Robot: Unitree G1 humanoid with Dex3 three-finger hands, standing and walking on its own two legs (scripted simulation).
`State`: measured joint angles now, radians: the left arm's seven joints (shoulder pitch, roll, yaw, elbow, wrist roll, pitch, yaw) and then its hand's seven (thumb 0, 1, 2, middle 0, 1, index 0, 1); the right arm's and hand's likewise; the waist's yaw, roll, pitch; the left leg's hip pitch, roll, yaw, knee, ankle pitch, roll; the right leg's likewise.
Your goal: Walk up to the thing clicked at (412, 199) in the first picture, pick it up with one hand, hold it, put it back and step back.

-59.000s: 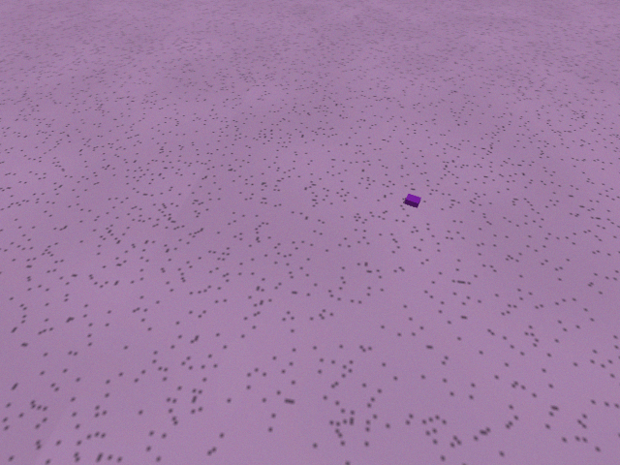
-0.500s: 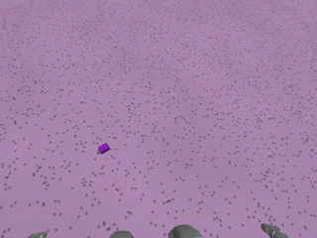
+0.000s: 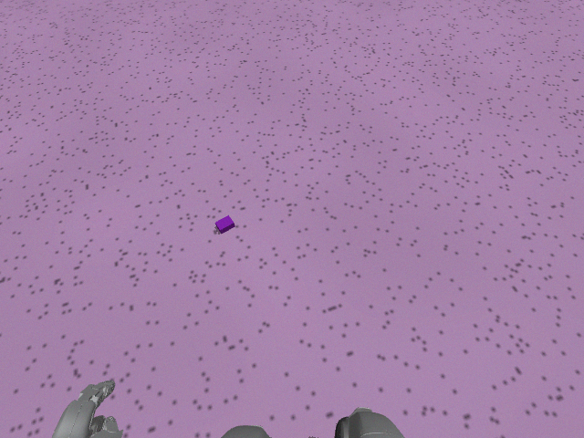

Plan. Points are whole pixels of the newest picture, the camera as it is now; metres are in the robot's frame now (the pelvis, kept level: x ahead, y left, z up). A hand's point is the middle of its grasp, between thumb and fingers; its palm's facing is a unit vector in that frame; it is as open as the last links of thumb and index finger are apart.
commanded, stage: step back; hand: left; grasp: from above
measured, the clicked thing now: (225, 224) +0.91 +0.32 -0.74
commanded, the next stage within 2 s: stand in 1.30 s
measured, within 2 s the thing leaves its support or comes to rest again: neither
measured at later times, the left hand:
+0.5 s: hand out of the picture -0.11 +0.26 -0.14, palm faces -0.05 -0.92 -0.40, open 7.4 cm
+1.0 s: hand out of the picture -0.01 +0.27 -0.14, palm faces -0.05 -0.92 -0.38, open 7.4 cm
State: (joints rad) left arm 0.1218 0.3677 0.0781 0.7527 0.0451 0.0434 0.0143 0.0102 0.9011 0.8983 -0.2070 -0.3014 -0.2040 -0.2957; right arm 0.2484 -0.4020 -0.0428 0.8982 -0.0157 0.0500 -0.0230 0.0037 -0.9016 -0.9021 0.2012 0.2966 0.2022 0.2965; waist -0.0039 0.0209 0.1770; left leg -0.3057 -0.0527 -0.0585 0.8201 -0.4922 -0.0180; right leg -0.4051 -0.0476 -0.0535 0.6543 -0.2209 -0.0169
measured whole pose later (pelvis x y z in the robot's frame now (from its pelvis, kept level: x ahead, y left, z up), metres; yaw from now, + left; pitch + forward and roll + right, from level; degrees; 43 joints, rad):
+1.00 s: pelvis -0.12 +0.00 +0.01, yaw -2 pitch -3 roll +1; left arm 0.17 0.41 0.07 0.95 0.02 -0.02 -0.02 0.01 0.91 0.90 -0.20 -0.30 -0.20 -0.29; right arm 0.25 -0.37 -0.05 0.95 -0.02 -0.02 0.01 0.00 -0.90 -0.90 0.20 0.30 0.21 0.30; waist -0.01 -0.03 0.10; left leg -0.23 0.00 -0.01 0.60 -0.31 0.00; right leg -0.32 -0.04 0.00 0.61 -0.29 -0.02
